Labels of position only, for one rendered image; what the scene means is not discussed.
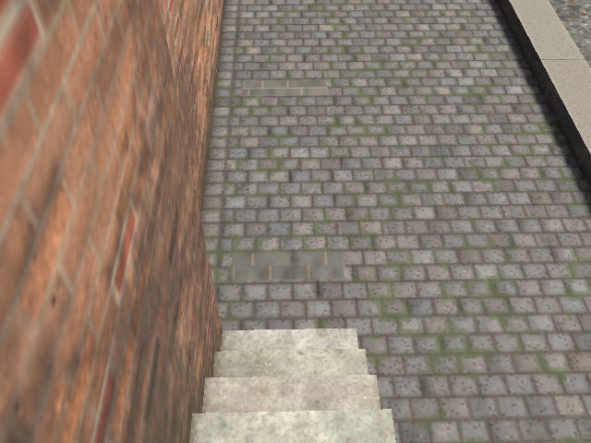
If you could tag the stairs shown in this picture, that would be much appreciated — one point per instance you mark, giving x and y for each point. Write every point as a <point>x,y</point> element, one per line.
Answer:
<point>291,386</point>

